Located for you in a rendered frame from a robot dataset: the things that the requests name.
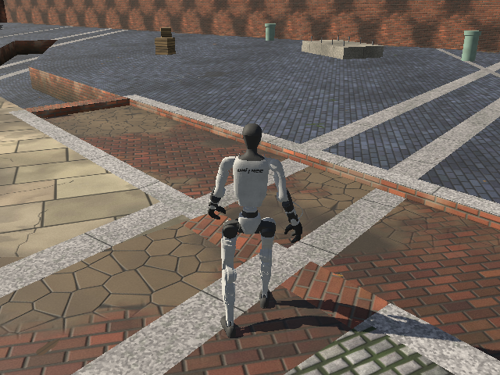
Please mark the right robot upper arm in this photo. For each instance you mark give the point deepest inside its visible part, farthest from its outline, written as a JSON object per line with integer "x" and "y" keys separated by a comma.
{"x": 279, "y": 178}

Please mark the robot right hand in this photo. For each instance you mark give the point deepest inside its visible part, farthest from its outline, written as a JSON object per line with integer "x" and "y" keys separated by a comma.
{"x": 297, "y": 231}

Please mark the left robot foot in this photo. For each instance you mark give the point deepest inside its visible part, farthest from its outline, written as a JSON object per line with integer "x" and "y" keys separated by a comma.
{"x": 230, "y": 331}

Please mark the robot left hand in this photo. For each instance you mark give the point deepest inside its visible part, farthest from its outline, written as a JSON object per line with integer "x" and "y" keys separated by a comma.
{"x": 219, "y": 209}

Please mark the left robot shin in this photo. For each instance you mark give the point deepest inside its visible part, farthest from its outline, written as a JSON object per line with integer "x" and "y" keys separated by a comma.
{"x": 228, "y": 293}

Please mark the right robot forearm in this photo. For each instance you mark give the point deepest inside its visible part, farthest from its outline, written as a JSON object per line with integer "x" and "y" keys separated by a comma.
{"x": 290, "y": 211}

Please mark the left robot upper arm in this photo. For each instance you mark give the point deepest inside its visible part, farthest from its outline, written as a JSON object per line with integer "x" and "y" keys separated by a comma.
{"x": 221, "y": 178}

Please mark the left robot forearm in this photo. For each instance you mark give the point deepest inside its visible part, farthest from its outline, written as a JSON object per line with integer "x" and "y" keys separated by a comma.
{"x": 214, "y": 201}

